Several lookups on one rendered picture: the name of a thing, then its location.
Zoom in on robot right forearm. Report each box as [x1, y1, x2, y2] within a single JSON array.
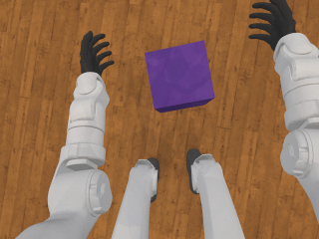
[[273, 33, 319, 132]]

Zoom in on right robot upper arm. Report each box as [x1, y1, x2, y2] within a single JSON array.
[[280, 128, 319, 224]]

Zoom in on left robot thigh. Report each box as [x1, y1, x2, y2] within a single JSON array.
[[111, 164, 158, 239]]

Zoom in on right robot foot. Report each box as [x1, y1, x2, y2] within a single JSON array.
[[186, 148, 201, 195]]

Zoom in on left robot upper arm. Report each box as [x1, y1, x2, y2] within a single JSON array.
[[15, 168, 113, 239]]

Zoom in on right robot hand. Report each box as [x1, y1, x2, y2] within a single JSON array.
[[248, 0, 296, 51]]

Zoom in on carton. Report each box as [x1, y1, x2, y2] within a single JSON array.
[[145, 40, 215, 113]]

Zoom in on robot left forearm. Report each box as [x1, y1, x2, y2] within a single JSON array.
[[48, 72, 110, 210]]

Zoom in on left robot hand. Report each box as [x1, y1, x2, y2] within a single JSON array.
[[80, 31, 115, 77]]

